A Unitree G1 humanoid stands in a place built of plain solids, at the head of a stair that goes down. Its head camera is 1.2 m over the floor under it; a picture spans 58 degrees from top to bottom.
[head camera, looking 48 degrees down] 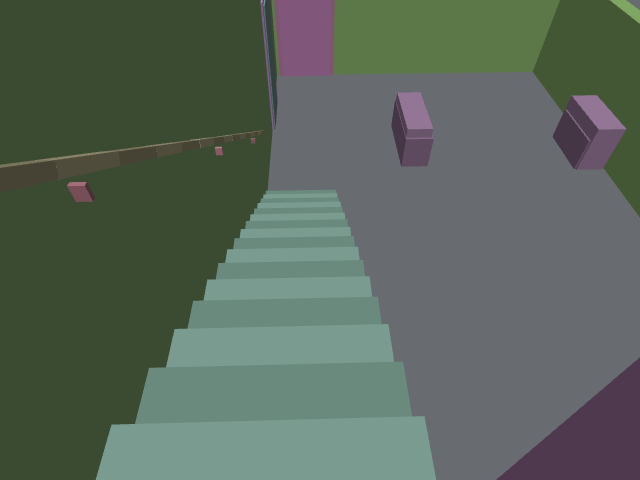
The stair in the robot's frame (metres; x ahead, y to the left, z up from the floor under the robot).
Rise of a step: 0.18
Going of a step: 0.27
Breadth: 0.98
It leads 2 degrees to the left of straight ahead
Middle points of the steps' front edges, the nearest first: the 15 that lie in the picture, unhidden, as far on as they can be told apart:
0.48 0.16 -0.17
0.76 0.17 -0.35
1.03 0.17 -0.53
1.30 0.18 -0.70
1.57 0.19 -0.88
1.84 0.19 -1.05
2.11 0.20 -1.23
2.38 0.21 -1.41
2.65 0.22 -1.58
2.92 0.22 -1.76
3.19 0.23 -1.93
3.46 0.24 -2.11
3.74 0.24 -2.29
4.01 0.25 -2.46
4.28 0.26 -2.64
